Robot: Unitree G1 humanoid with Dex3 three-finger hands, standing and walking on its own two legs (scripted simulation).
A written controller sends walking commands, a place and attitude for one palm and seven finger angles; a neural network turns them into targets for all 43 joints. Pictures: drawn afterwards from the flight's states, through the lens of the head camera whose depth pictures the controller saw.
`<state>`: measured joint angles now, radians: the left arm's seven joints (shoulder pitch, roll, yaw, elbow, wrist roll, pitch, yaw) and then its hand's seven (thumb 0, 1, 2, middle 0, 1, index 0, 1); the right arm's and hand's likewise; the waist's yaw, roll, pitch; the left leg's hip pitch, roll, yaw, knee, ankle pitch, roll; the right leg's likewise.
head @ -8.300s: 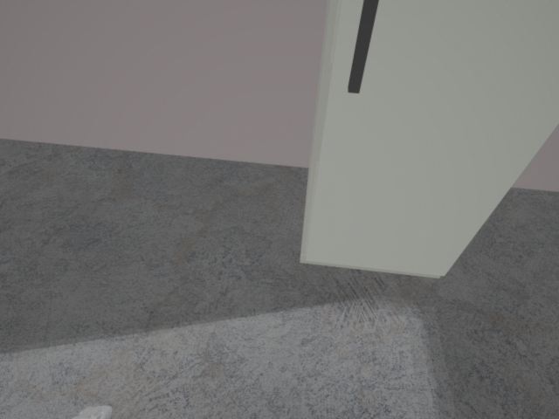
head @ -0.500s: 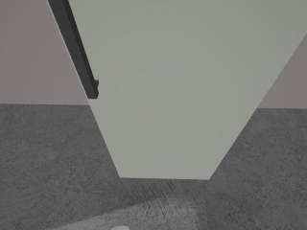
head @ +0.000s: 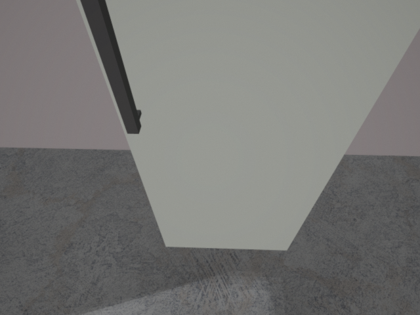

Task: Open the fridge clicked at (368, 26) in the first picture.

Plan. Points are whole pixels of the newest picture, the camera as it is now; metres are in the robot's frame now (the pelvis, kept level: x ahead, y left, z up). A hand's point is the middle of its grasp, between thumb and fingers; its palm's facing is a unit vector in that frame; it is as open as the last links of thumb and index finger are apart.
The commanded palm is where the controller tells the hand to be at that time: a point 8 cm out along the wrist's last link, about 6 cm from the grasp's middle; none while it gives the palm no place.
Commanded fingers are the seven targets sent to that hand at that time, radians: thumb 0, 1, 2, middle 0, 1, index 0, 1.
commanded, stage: come to a stop and stand still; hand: left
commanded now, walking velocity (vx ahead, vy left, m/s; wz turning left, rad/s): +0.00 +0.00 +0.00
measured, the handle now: (112, 44) +0.47 +0.19 +0.28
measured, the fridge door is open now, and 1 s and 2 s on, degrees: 0 0 0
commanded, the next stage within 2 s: look again from close up in 0.84 s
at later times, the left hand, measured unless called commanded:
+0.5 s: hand out of the picture +0.01 +0.15 -0.16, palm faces -0.01 -0.98 -0.21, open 7.3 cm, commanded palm none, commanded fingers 0.00 0.90 0.90 -0.20 -0.30 -0.20 -0.30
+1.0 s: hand out of the picture +0.01 +0.12 -0.16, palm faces +0.00 -0.98 -0.18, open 7.3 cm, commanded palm none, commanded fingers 0.00 0.90 0.90 -0.20 -0.30 -0.20 -0.30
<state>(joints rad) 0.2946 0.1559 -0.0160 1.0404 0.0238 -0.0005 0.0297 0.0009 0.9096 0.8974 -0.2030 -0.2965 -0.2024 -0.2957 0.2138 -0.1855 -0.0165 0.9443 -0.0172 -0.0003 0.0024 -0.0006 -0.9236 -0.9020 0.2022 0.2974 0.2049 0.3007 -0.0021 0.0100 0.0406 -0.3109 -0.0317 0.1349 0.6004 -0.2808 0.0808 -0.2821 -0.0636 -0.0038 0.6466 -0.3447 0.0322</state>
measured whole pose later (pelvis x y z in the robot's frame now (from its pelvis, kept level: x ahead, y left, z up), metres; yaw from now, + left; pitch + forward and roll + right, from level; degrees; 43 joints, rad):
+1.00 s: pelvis +0.02 -0.04 +0.02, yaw +0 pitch -1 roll +1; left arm 0.29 0.14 -0.02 1.12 0.01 -0.02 0.03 0.00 0.91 0.90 -0.20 -0.30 -0.20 -0.30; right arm 0.26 -0.15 0.00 1.12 -0.01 -0.02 -0.02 0.00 -0.92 -0.90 0.20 0.30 0.20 0.30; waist 0.00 0.00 0.04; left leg -0.20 0.02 0.11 0.42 -0.21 0.01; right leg -0.16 0.00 -0.03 0.45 -0.28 -0.03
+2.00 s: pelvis +0.01 -0.05 -0.01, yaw +2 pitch +4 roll +1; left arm 0.35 0.17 0.12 0.12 -0.23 -0.39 -0.11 0.01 0.82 0.85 -0.21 -0.36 -0.20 -0.36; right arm 0.22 -0.25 -0.04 0.72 0.02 -0.25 -0.03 0.01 -0.91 -0.90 0.20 0.30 0.21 0.30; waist -0.03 0.01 -0.09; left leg -0.45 0.02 0.06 0.68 -0.30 0.00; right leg -0.41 -0.01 -0.06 0.72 -0.39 -0.03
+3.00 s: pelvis +0.00 -0.03 +0.01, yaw +3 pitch -4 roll -1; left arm 0.04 0.41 0.38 -0.09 -0.35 0.12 -0.37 -0.01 -0.35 0.36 -0.29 -1.10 -0.29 -1.10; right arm 0.19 -0.25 0.09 0.62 0.08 -0.30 -0.10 0.01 -0.90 -0.90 0.20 0.30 0.21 0.30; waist 0.07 0.04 -0.02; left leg -0.22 0.00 0.03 0.52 -0.23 0.03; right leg -0.13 -0.01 -0.09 0.48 -0.28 -0.01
